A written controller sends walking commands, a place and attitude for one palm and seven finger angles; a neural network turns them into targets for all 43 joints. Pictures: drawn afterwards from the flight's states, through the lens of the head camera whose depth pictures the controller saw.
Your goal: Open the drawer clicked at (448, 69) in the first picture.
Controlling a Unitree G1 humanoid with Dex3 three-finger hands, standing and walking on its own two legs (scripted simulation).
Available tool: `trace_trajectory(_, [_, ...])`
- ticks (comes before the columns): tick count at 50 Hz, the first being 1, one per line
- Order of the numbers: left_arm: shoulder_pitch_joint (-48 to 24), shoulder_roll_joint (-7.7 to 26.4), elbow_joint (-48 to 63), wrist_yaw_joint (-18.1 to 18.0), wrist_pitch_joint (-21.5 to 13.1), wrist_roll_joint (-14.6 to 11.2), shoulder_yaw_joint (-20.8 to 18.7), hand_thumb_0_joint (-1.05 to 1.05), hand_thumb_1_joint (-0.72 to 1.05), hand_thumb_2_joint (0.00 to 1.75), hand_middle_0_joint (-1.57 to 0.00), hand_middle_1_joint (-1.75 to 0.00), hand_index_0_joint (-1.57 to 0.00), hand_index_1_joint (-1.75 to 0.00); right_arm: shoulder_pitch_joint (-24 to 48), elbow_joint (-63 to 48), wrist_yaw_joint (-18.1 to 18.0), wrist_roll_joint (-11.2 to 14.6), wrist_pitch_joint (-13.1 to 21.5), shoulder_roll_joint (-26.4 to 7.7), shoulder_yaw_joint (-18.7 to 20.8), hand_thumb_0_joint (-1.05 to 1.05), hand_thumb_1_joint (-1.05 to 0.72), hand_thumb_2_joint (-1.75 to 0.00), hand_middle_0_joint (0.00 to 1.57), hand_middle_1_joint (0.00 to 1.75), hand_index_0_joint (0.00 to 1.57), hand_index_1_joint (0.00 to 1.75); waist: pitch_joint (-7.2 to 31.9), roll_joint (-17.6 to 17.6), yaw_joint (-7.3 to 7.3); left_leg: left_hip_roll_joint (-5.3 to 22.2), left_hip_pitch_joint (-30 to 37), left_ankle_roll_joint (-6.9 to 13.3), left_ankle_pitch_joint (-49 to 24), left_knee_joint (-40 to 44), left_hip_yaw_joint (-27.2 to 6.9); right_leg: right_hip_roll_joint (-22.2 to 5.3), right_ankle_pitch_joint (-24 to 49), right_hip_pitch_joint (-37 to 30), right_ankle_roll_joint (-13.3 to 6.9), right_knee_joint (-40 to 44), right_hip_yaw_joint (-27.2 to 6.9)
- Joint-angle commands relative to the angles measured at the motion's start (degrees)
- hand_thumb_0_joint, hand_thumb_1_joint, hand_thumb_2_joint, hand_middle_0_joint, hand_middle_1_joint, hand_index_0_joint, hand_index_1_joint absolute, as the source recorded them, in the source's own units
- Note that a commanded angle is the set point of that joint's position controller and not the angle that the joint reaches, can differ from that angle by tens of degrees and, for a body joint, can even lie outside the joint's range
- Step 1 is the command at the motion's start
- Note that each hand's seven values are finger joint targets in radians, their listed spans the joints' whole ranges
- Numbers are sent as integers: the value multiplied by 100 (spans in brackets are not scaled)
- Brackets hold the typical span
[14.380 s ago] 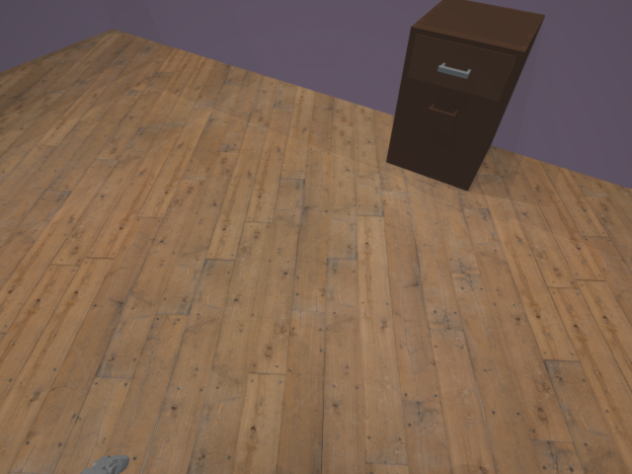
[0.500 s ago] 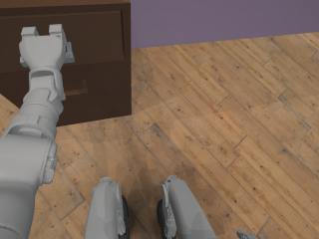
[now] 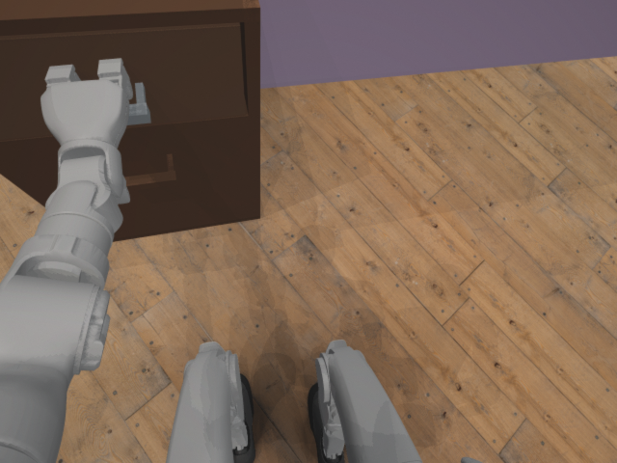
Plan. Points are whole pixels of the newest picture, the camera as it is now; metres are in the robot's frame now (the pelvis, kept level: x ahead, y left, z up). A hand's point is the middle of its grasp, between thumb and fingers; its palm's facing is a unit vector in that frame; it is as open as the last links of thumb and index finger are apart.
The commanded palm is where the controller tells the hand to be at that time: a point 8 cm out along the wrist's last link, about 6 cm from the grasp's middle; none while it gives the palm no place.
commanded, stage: lift the fingers back up to retry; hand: left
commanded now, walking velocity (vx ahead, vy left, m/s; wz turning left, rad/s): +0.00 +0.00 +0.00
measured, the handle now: (99, 105) +0.58 +0.24 -0.02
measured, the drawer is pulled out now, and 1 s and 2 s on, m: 0.00 0.00 0.00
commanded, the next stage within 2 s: re-aim the fingers above the handle in 0.64 s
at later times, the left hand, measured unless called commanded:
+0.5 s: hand (92, 116) +0.54 +0.23 +0.02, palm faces -0.07 -0.06 -1.00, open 13.5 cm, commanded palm +0.53 +0.21 +0.09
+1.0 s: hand (82, 111) +0.53 +0.23 +0.03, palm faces -0.05 -0.04 -1.00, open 13.8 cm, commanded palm +0.53 +0.21 +0.09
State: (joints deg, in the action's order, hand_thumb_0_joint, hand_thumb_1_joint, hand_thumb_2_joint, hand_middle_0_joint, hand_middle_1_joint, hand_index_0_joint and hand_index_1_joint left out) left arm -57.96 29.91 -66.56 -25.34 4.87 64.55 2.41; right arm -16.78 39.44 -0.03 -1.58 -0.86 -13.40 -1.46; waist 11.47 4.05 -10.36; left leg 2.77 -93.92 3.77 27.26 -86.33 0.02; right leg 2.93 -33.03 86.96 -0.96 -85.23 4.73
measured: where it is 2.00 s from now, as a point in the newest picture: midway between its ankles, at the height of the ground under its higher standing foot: (284, 441)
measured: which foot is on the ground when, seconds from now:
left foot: down 0.00-1.00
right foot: down 0.00-1.00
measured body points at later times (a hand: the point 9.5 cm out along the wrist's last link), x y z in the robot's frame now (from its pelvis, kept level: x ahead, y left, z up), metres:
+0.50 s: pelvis +0.05 +0.00 +0.07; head +0.22 +0.03 +0.49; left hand +0.53 +0.23 +0.07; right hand +0.07 -0.26 -0.05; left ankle +0.09 +0.09 -0.55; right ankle +0.05 -0.11 -0.55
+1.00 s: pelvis +0.05 +0.01 +0.08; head +0.20 +0.03 +0.50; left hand +0.53 +0.23 +0.09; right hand +0.08 -0.26 -0.05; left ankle +0.09 +0.09 -0.55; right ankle +0.05 -0.11 -0.55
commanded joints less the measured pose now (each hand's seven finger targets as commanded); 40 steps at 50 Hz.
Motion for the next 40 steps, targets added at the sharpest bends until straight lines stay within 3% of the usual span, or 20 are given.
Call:
trace_trajectory(1, [-2515,1464,1135,12,-39,-40,-363,0,-50,30,-30,-120,-30,-120,-1088,-230,-134,-17,42,-1082,400,0,-90,-90,20,30,20,30,3133,701,-245,-25,3557,-38,-229,1243,-493,108,403,-942,-108,1548,-112])
trace_trajectory(5, [-2383,1391,1360,-81,-298,-52,-412,0,-50,30,-30,-120,-30,-120,-1090,-227,-144,-34,44,-1050,454,0,-90,-90,20,30,20,30,3253,700,-216,-26,3881,-29,-540,1345,-475,127,592,-1174,-108,1723,-134])
trace_trajectory(7, [-2410,1488,1599,-158,-455,-44,-537,0,-50,30,-30,-120,-30,-120,-1115,-189,-128,-50,36,-1049,491,0,-90,-90,20,30,20,30,3433,865,-139,-10,4207,-51,-895,1411,-479,121,812,-1304,-123,1776,-134])
trace_trajectory(10, [-2259,1332,1817,-346,-561,11,-553,0,-50,30,-30,-120,-30,-120,-1109,-140,-89,-83,-12,-1027,570,0,-90,-90,20,30,20,30,3594,984,-88,14,4677,-81,-1434,1502,-488,132,1136,-1451,-144,1894,-124])
trace_trajectory(11, [-2319,1271,1893,-405,-575,8,-540,0,-50,30,-30,-120,-30,-120,-1094,-116,-67,-95,-22,-1013,586,0,-90,-90,20,30,20,30,3638,1063,-79,22,4819,-91,-1627,1544,-496,120,1255,-1489,-153,1928,-122])
trace_trajectory(14, [-2047,1335,1713,-593,-476,29,-668,0,-50,30,-30,-120,-30,-120,-1131,-51,-36,-111,-95,-1032,620,0,-90,-90,20,30,20,30,3598,811,-48,15,4901,-82,-1937,1627,-424,136,1562,-1871,-130,2106,-137])
trace_trajectory(15, [-2090,1207,1668,-619,-417,20,-552,0,-50,30,-30,-120,-30,-120,-1119,-33,-15,-106,-120,-1027,619,0,-90,-90,20,30,20,30,3498,853,-79,4,4903,-89,-1932,1693,-403,130,1588,-1946,-135,2178,-132])
trace_trajectory(17, [-2171,1270,1847,-665,-388,23,-626,0,-50,30,-30,-120,-30,-120,-1149,-18,4,-105,-154,-1038,654,0,-90,-90,20,30,20,30,3700,897,-39,12,5277,-101,-2271,1803,-406,126,1840,-2125,-134,2256,-141])
trace_trajectory(18, [-2049,1104,1732,-652,-328,-11,-531,0,-50,30,-30,-120,-30,-120,-1138,-16,3,-109,-178,-1027,667,0,-90,-90,20,30,20,30,3577,847,-68,7,5339,-107,-2304,1866,-410,130,1869,-2189,-141,2338,-127])
trace_trajectory(22, [-2027,1100,1940,-629,-350,-69,-551,0,-50,30,-30,-120,-30,-120,-1139,6,13,-106,-231,-1022,688,0,-90,-90,20,30,20,30,3693,847,-31,3,5727,-109,-2705,2058,-360,122,2262,-2543,-128,2527,-160])
trace_trajectory(28, [-1304,639,1099,-612,-321,-28,-350,0,-50,30,-30,-120,-30,-120,-1093,30,38,-143,-306,-992,687,0,-90,-90,20,30,20,30,2744,446,-66,-40,5245,-84,-2503,2175,-219,132,2358,-2700,-136,2722,-167])
trace_trajectory(30, [-1308,625,1044,-603,-367,2,-319,0,-50,30,-30,-120,-30,-120,-1063,-6,45,-150,-324,-1007,688,0,-90,-90,20,30,20,30,2712,418,-75,-55,5169,-93,-2422,2194,-221,130,2284,-2680,-138,2715,-175])
trace_trajectory(31, [-1453,580,1137,-590,-416,-18,-290,0,-50,30,-30,-120,-30,-120,-1053,-2,53,-157,-327,-994,698,0,-90,-90,20,30,20,30,2753,568,-86,-51,5262,-99,-2496,2194,-222,122,2338,-2646,-141,2690,-193])
trace_trajectory(32, [-1333,748,1191,-609,-475,9,-451,0,-50,30,-30,-120,-30,-120,-1091,-37,56,-154,-340,-1021,704,0,-90,-90,20,30,20,30,2932,483,-14,-50,5328,-103,-2579,2191,-235,141,2366,-2713,-136,2644,-178])
trace_trajectory(34, [-1197,762,1334,-631,-548,43,-499,0,-50,30,-30,-120,-30,-120,-1047,-87,65,-175,-366,-1016,722,0,-90,-90,20,30,20,30,3088,583,62,-51,5417,-117,-2744,2161,-231,141,2507,-2767,-145,2602,-204])
trace_trajectory(36, [-1085,463,1258,-676,-522,43,-349,0,-50,30,-30,-120,-30,-120,-1051,-70,99,-186,-384,-980,754,0,-90,-90,20,30,20,30,2949,650,31,-43,5534,-139,-2837,2176,-275,152,2465,-2621,-159,2603,-164])
trace_trajectory(37, [-1152,528,1227,-717,-514,92,-378,0,-50,30,-30,-120,-30,-120,-1052,-59,104,-183,-403,-1013,759,0,-90,-90,20,30,20,30,2914,536,-5,-14,5546,-154,-2775,2175,-327,161,2335,-2492,-138,2585,-147])
trace_trajectory(38, [-974,563,1126,-747,-457,49,-458,0,-50,30,-30,-120,-30,-120,-1049,-76,105,-188,-417,-1020,757,0,-90,-90,20,30,20,30,2857,515,72,-37,5448,-151,-2667,2198,-289,166,2275,-2593,-152,2602,-134])
trace_trajectory(40, [-1201,746,1110,-784,-392,46,-506,0,-50,30,-30,-120,-30,-120,-1032,-81,104,-172,-421,-1045,734,0,-90,-90,20,30,20,30,2846,382,4,-54,5259,-122,-2455,2192,-247,155,2244,-2698,-127,2641,-161])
